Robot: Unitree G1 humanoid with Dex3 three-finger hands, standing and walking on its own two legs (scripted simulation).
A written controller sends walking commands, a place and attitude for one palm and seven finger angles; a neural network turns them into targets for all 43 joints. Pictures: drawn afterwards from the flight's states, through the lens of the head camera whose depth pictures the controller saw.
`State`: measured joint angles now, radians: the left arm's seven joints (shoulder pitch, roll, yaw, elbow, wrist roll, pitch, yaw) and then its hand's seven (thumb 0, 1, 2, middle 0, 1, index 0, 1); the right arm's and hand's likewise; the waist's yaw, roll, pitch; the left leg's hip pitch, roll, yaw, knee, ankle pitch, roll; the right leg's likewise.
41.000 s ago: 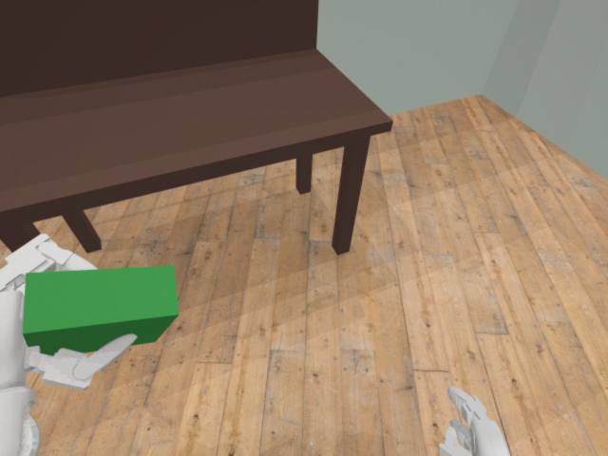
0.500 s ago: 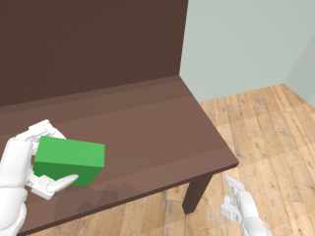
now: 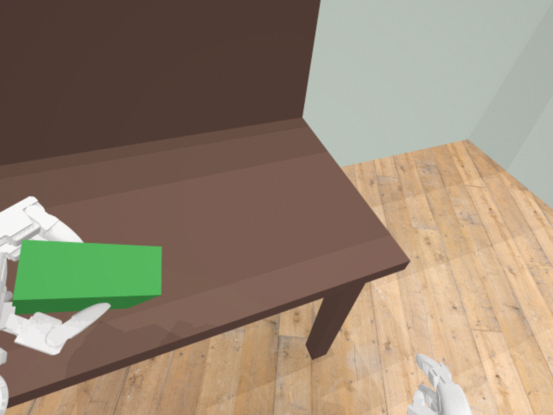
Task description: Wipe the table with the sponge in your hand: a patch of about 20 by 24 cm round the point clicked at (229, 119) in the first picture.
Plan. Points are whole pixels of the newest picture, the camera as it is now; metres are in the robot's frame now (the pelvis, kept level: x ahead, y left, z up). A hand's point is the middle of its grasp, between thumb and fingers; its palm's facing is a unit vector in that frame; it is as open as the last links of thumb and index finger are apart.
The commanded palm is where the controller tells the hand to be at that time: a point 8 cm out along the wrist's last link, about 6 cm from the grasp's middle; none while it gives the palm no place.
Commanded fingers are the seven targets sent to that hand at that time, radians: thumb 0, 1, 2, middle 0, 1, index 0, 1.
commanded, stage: step back with the hand held close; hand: left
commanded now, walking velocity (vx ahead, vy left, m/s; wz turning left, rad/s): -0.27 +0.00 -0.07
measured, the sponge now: (105, 280) +0.23 +0.21 +0.15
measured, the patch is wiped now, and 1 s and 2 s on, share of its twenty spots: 1.00 1.00 1.00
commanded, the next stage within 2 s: stop stepping back and stand still in 0.90 s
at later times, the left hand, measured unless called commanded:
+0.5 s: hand (14, 316) +0.17 +0.25 +0.18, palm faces +0.41 -0.84 -0.36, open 9.5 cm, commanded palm +0.12 +0.28 +0.19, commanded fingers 0.00 0.10 1.30 -1.20 -1.60 -1.20 -1.60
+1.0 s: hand out of the picture +0.05 +0.23 +0.18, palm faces +0.26 -0.91 -0.33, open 9.5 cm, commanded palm +0.00 +0.28 +0.19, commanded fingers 0.00 0.10 1.30 -1.20 -1.60 -1.20 -1.60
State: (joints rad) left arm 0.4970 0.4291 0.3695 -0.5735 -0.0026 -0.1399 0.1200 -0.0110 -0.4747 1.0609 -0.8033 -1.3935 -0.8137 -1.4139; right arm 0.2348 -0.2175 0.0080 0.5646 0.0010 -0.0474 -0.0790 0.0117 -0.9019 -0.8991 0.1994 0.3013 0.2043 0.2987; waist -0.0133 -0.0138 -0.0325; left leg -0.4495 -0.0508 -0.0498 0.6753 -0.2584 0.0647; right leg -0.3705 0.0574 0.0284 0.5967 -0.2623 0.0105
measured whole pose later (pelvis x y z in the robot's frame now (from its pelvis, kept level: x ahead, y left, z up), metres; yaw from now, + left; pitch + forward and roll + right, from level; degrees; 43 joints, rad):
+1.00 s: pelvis -0.18 +0.01 +0.01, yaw -5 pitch +0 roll -5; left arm 0.50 0.42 0.32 -0.65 -0.02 -0.07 0.14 -0.01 -0.48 1.06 -0.80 -1.40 -0.81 -1.42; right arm 0.21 -0.18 0.01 0.61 0.01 -0.10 -0.04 0.01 -0.90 -0.90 0.20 0.30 0.21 0.30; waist -0.03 -0.05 -0.02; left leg -0.41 0.01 0.01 0.46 -0.06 0.07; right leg -0.44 0.06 0.04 0.90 -0.37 0.01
